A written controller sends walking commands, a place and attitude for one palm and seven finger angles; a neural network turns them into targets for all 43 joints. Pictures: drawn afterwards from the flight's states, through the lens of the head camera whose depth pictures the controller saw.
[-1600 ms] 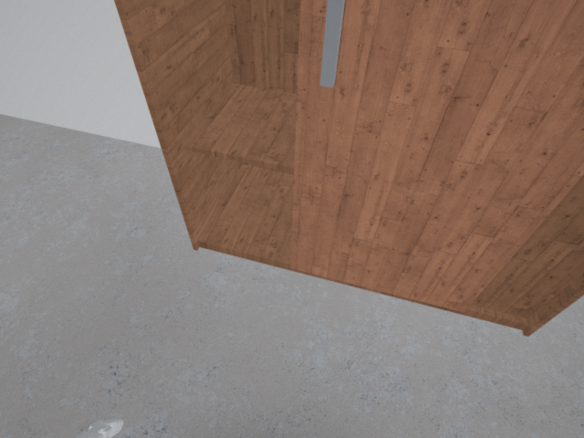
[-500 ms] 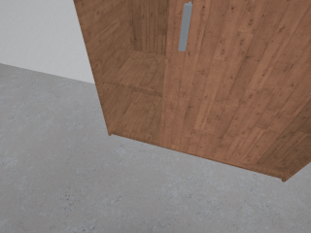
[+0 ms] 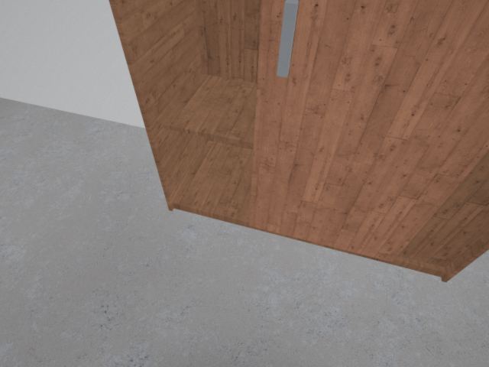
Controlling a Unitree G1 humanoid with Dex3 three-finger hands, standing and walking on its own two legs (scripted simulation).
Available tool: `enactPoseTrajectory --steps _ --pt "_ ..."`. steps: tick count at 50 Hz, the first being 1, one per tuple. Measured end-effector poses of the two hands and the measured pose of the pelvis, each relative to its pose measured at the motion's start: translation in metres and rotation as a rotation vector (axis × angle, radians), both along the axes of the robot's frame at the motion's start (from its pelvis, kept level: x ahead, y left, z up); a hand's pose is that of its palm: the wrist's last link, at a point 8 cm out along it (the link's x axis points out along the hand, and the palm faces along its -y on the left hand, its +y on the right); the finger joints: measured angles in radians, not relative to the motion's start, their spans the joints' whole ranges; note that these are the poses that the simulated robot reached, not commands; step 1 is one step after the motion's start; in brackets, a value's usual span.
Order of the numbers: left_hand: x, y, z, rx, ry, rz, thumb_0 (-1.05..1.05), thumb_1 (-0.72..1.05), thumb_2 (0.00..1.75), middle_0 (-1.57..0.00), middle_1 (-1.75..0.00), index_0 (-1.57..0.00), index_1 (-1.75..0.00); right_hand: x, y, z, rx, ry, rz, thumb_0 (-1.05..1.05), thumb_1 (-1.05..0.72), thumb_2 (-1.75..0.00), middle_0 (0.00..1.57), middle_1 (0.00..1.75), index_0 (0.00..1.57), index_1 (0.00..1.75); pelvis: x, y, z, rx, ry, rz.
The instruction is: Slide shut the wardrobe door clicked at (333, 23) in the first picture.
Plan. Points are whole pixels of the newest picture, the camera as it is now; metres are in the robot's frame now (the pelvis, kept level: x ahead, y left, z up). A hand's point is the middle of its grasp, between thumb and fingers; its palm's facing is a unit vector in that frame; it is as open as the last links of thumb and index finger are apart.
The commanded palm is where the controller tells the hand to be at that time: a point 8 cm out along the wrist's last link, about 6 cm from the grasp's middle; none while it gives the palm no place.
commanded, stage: walk to a spot facing it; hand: right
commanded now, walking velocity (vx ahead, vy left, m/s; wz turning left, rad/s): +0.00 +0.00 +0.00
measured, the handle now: (288, 37) +0.81 -0.05 +0.17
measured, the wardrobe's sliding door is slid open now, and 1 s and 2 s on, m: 0.41 0.41 0.41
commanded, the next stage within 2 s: none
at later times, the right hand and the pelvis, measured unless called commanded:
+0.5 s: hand out of the picture +0.05 -0.17 -0.18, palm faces -0.14 +0.95 -0.27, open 7.3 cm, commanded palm none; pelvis -0.03 +0.02 -0.03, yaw +11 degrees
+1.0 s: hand out of the picture +0.11 -0.22 -0.18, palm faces -0.39 +0.89 -0.23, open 7.3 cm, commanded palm none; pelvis -0.05 -0.04 -0.01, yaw +28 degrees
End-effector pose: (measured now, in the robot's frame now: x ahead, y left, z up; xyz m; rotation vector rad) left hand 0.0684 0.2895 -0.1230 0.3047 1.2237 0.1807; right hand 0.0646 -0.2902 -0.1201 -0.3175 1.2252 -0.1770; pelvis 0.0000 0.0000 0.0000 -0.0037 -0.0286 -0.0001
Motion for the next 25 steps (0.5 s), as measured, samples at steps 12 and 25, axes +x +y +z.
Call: enactPoseTrajectory --steps 12,25 --pt "-0.002 -0.012 -0.007 -0.020 -0.053 0.060 0.00 0.91 0.90 -0.20 -0.30 -0.21 -0.30 0.002 0.012 -0.010 0.017 0.021 0.024 0.00 -0.91 -0.90 0.20 0.30 0.21 0.30 -0.005 -0.001 -0.007 -0.006 0.006 0.068" --pt "-0.061 -0.011 -0.048 -0.120 -0.010 0.219 0.00 0.91 0.90 -0.20 -0.30 -0.21 -0.30 -0.013 0.070 -0.028 0.065 0.051 0.098 0.00 -0.91 -0.90 0.20 0.30 0.21 0.30 -0.026 0.020 -0.027 -0.018 0.004 0.192"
